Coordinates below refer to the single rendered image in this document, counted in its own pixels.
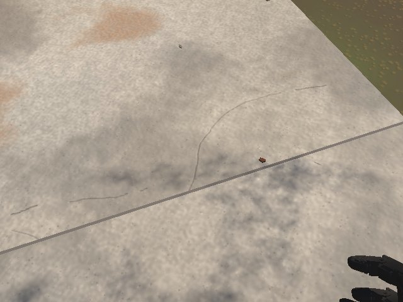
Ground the right robot hand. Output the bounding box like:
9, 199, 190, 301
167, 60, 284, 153
339, 255, 403, 302

